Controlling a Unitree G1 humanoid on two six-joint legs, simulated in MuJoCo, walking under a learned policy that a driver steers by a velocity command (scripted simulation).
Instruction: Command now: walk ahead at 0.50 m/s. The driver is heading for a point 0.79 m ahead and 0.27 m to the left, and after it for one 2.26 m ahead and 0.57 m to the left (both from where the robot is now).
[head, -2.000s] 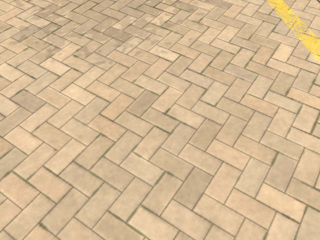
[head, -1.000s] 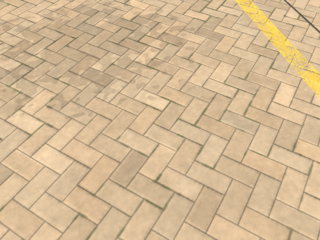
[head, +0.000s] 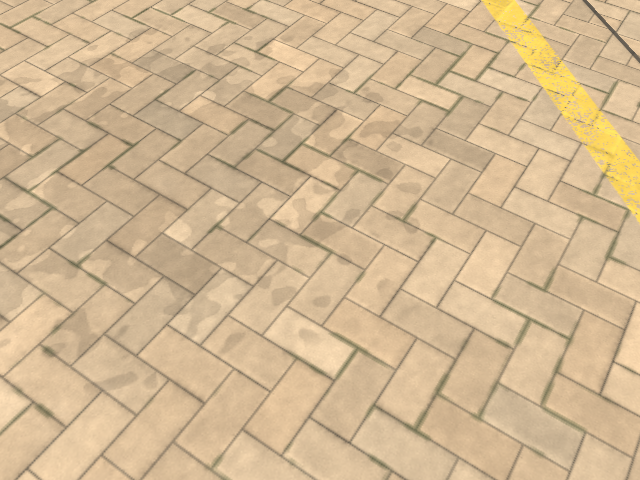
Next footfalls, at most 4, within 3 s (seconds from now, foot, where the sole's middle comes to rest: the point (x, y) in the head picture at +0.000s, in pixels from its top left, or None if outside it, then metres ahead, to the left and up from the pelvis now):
0.40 right None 0.40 -0.15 -0.77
0.94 left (238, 426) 0.59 0.18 -0.77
1.48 right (245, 286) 0.95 0.19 -0.77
1.96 left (127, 249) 1.06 0.51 -0.77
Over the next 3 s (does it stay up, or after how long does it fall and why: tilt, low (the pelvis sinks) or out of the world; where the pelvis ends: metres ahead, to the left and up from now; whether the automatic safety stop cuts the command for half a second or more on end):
stays up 1.53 0.43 -0.02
